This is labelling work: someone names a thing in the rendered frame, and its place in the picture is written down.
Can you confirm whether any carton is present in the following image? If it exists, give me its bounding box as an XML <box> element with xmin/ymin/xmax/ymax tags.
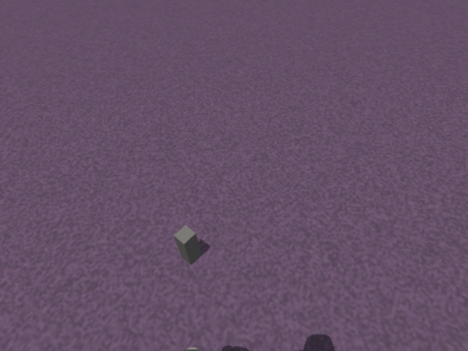
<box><xmin>174</xmin><ymin>225</ymin><xmax>201</xmax><ymax>265</ymax></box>

